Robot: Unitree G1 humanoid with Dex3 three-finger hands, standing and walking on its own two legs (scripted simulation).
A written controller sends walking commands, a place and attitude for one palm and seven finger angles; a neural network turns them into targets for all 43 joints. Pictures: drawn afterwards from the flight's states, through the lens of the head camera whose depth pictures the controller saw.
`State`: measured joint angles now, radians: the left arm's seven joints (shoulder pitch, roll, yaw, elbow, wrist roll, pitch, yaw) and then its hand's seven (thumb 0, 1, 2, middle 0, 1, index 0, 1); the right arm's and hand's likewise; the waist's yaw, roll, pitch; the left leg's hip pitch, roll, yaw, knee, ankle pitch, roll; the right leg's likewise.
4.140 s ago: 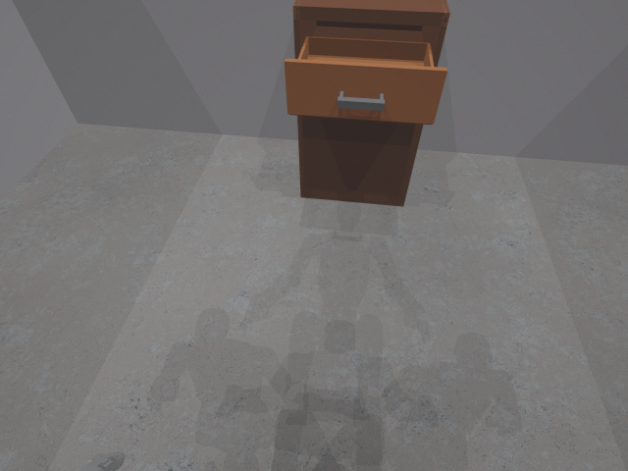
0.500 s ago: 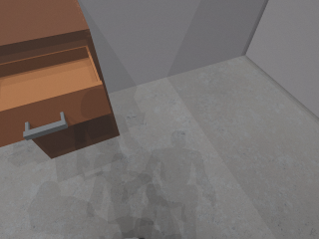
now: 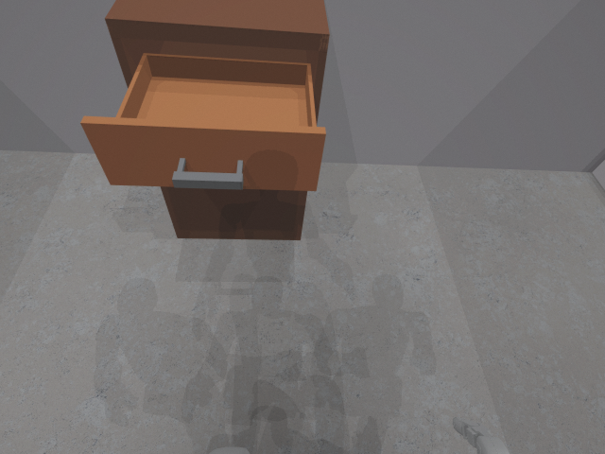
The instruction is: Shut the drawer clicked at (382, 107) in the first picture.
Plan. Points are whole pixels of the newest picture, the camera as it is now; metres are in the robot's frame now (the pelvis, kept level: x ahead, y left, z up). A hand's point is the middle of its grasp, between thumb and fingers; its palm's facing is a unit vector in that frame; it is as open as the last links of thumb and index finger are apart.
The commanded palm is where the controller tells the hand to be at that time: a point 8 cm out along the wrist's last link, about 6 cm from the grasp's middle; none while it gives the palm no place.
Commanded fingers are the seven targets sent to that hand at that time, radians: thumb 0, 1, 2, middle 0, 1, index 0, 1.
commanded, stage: turn to face it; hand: left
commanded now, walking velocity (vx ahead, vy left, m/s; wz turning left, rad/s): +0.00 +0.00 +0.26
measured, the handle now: (210, 172) +0.58 +0.24 -0.05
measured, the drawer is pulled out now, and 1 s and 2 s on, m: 0.30 0.30 0.30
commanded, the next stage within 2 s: take the last steps up to it in 0.14 s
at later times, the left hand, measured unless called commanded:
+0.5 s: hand out of the picture +0.04 +0.19 -0.14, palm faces +0.10 -0.97 -0.21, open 7.4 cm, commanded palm none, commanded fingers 0.00 0.90 0.90 -0.20 -0.30 -0.20 -0.30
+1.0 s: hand out of the picture -0.05 +0.17 -0.17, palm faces +0.25 -0.96 -0.10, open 7.4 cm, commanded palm none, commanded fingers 0.00 0.90 0.90 -0.20 -0.30 -0.20 -0.30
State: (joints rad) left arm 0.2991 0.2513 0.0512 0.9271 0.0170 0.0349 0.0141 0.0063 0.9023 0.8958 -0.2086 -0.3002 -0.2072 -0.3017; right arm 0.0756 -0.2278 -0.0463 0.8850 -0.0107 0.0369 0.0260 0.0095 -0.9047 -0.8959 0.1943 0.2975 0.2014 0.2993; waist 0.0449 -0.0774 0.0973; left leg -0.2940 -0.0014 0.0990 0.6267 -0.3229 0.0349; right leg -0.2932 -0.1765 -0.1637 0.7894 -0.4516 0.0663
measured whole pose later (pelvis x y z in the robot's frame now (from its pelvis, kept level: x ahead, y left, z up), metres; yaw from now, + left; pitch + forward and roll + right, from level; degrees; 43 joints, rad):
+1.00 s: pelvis +0.10 +0.06 +0.00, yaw +7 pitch -1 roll -1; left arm 0.51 0.11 0.03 1.18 0.01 -0.03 0.01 0.01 0.91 0.90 -0.21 -0.30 -0.20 -0.30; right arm 0.13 -0.14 -0.04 1.01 -0.02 -0.06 0.00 0.01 -0.91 -0.90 0.19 0.30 0.20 0.30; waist 0.05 -0.04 0.07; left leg -0.39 0.06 0.14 0.66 -0.23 0.05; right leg -0.17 -0.06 -0.03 0.88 -0.50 -0.01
